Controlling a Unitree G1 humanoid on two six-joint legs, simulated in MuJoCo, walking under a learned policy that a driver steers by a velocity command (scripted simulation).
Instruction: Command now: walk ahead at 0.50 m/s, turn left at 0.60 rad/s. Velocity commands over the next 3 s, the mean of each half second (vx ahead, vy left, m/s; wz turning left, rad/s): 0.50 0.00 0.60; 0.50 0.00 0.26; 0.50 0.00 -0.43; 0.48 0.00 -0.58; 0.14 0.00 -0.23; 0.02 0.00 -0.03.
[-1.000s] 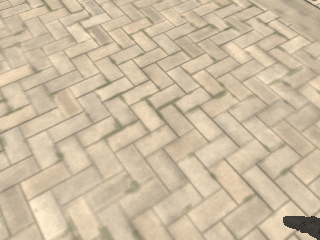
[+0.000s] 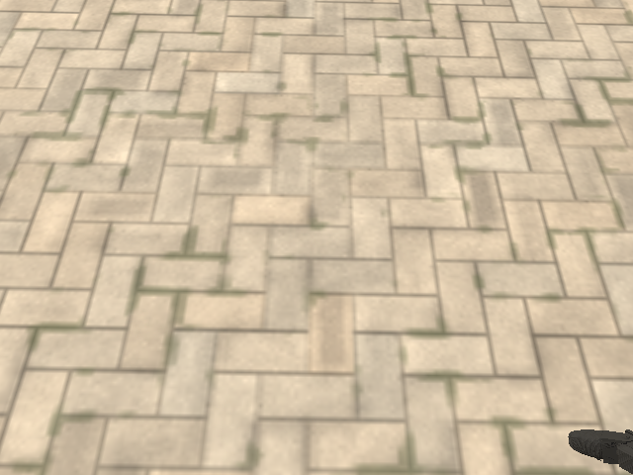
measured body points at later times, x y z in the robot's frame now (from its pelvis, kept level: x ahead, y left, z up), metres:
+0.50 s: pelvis +0.29 -0.01 +0.01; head +0.32 +0.00 +0.46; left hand +0.44 +0.29 -0.06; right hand +0.41 -0.28 -0.11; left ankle +0.12 +0.07 -0.67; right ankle +0.41 -0.10 -0.71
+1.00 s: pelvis +0.52 +0.12 +0.01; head +0.55 +0.15 +0.46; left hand +0.40 +0.38 -0.13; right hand +0.83 +0.00 -0.05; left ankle +0.56 +0.25 -0.71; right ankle +0.43 -0.08 -0.65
